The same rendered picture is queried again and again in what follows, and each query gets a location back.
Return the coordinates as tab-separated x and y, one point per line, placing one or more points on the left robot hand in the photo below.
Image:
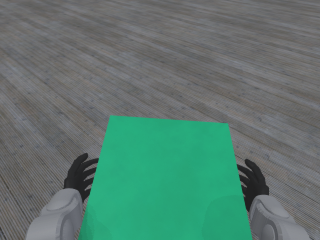
76	175

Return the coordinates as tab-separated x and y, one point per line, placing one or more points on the left robot forearm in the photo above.
59	219

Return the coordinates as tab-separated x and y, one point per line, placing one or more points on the right robot hand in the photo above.
256	184

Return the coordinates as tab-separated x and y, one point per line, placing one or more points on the carton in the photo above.
166	179

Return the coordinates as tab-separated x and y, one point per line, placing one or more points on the right robot forearm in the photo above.
270	221

